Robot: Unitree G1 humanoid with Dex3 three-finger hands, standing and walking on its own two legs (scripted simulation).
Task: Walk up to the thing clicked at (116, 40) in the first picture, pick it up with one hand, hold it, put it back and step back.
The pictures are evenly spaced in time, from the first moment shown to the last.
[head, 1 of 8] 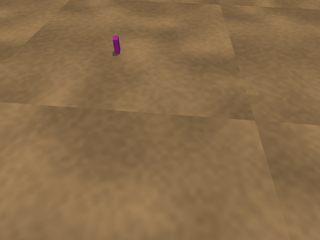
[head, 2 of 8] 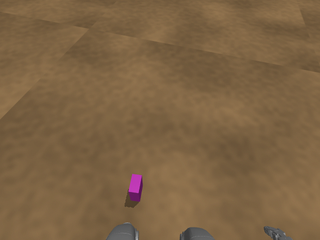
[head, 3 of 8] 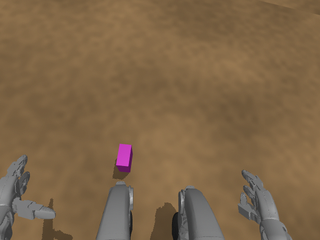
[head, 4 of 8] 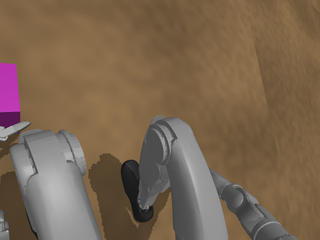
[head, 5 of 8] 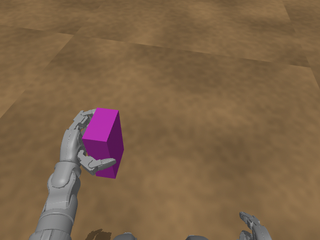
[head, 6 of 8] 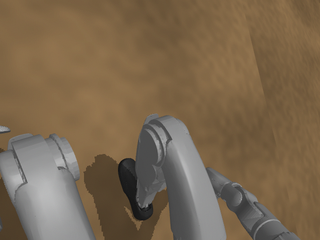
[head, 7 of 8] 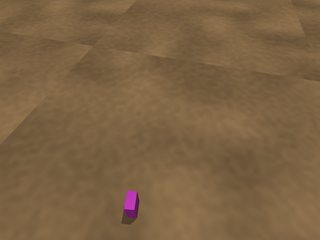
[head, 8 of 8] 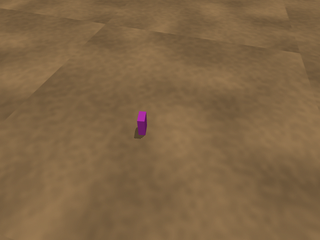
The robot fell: no
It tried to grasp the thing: yes
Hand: left
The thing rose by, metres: 0.68
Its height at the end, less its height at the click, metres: +0.00
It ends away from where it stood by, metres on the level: 0.04
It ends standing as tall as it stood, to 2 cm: yes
